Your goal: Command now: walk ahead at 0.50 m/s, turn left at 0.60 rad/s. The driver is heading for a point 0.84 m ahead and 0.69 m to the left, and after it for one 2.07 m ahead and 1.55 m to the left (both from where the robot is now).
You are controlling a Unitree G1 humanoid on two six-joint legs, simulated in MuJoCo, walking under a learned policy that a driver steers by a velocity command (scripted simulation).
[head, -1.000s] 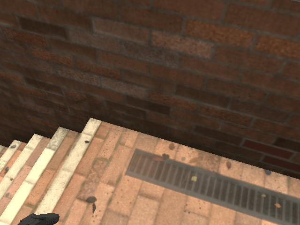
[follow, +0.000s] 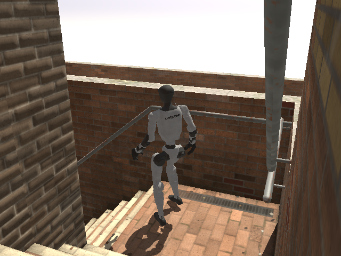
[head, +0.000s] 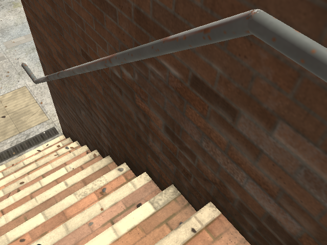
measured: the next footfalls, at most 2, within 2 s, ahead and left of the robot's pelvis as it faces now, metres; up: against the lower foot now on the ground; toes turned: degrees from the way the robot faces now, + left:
right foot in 0.14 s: +0.23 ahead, -0.12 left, +0.00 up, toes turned +8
left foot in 0.50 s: +0.23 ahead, +0.19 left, +0.00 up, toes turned +14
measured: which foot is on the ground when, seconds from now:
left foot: down 0.00-0.14, up 0.16-0.48, down 0.50-0.94, up 0.96-1.00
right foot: up 0.00-0.12, down 0.14-0.48, up 0.50-0.88, down 0.90-1.00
